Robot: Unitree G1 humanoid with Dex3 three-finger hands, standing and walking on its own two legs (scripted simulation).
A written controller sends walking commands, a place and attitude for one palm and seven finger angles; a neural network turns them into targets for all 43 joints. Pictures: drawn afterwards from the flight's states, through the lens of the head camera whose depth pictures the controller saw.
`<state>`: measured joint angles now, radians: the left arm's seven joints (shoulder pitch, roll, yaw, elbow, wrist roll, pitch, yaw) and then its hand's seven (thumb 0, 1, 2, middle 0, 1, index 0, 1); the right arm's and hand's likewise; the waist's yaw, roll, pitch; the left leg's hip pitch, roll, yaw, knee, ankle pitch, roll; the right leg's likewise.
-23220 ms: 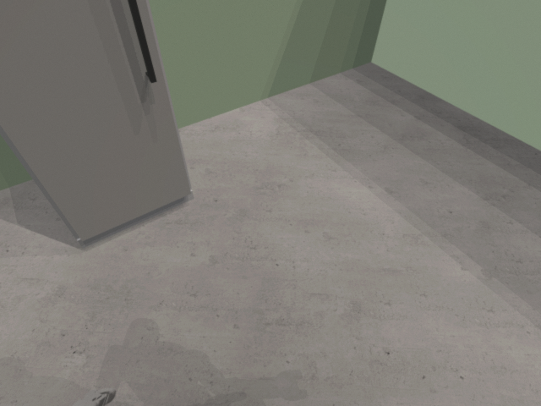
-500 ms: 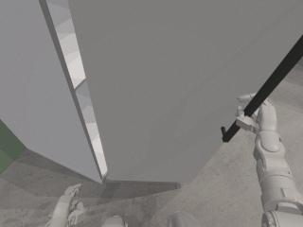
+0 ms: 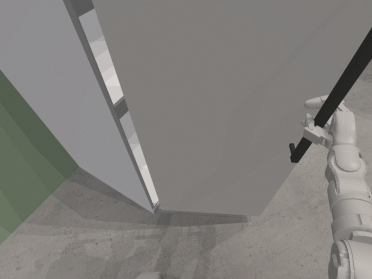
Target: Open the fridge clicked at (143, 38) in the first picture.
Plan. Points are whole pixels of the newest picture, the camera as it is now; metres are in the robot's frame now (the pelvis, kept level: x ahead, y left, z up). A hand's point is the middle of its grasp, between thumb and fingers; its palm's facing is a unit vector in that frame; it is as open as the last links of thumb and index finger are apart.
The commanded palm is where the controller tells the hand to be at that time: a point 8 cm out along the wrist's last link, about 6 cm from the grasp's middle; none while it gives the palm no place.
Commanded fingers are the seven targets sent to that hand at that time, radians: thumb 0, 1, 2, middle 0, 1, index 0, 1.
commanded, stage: stop walking and hold the door back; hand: right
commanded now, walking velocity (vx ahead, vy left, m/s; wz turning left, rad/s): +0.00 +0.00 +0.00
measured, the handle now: (334, 88) +0.46 -0.25 +0.17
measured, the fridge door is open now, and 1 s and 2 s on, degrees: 63 62 63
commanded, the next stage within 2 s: loosen the grip on the handle in 0.76 s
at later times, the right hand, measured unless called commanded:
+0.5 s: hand (309, 135) +0.42 -0.23 +0.08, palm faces +0.20 +0.95 -0.25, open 5.3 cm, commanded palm +0.38 -0.28 +0.07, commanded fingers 0.00 -0.90 -0.90 0.45 1.40 0.45 1.40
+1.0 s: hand (314, 126) +0.43 -0.24 +0.09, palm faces +0.22 +0.96 -0.20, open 6.1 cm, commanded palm +0.38 -0.27 +0.09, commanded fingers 0.00 0.07 -0.43 0.45 1.40 0.45 1.40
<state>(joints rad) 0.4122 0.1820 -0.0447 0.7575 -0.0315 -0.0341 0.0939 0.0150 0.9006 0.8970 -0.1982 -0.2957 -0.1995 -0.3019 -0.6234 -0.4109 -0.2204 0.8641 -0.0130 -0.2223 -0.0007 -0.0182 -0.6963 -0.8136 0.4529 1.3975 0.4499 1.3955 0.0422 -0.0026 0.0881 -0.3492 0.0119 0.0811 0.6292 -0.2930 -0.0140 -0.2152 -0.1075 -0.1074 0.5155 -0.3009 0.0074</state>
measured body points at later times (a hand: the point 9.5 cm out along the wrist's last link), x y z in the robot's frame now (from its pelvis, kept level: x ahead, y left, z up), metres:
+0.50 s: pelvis +0.00 -0.01 -0.01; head +0.05 -0.02 +0.43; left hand +0.12 +0.24 -0.11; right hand +0.40 -0.28 +0.09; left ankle -0.02 +0.13 -0.74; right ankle +0.04 -0.11 -0.74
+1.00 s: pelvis -0.02 +0.01 -0.01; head +0.02 +0.00 +0.44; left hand +0.04 +0.30 -0.11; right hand +0.41 -0.29 +0.10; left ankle -0.02 +0.13 -0.74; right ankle +0.04 -0.11 -0.74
